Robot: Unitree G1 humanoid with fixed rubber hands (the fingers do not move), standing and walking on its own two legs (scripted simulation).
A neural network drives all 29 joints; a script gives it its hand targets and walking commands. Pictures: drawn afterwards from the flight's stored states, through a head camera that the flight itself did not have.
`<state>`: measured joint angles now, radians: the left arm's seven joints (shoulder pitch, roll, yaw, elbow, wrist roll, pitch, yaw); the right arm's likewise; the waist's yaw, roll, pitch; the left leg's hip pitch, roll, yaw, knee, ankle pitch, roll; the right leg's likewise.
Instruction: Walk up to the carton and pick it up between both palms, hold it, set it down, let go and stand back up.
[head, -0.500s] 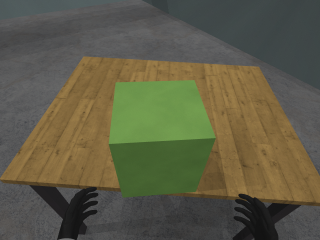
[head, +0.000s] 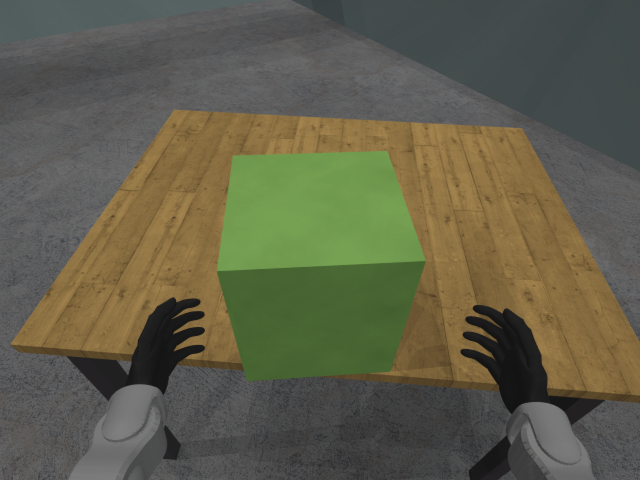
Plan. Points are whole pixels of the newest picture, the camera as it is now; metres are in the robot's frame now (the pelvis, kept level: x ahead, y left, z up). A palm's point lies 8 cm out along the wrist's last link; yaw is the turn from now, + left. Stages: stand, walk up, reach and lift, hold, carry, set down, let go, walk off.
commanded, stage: reach and lift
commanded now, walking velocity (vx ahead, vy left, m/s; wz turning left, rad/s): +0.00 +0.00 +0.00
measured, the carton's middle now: (315, 268) +0.38 +0.06 +0.05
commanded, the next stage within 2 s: none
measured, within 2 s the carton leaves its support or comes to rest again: neither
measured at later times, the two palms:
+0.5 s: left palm (156, 285) +0.28 +0.22 +0.13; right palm (519, 300) +0.30 -0.18 +0.11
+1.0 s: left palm (164, 212) +0.34 +0.22 +0.18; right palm (518, 223) +0.37 -0.18 +0.17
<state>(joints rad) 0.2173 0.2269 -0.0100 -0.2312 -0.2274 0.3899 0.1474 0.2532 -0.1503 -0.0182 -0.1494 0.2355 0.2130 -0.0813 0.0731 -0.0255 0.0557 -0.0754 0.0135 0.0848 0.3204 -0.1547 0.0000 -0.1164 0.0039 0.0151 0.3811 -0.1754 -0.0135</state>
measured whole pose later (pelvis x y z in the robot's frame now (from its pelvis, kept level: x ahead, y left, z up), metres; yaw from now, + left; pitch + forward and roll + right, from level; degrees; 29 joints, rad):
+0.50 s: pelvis +0.03 +0.00 +0.00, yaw +0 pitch -3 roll +0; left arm 0.05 0.23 0.16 -0.46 -0.23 0.68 0.05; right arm 0.04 -0.28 0.03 -0.30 0.38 0.37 -0.19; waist 0.03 0.01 0.08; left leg -0.07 0.04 0.06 0.30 -0.18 -0.01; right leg -0.07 0.03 0.01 0.28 -0.16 -0.02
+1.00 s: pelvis +0.01 +0.00 +0.00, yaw +0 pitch +0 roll +0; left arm -0.44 0.26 0.22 -0.16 -0.20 0.90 0.11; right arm -0.49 -0.35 0.03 0.10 0.46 0.52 -0.18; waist 0.01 -0.02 0.00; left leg -0.18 0.03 0.07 0.35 -0.17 0.00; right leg -0.20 0.02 0.02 0.35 -0.16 -0.02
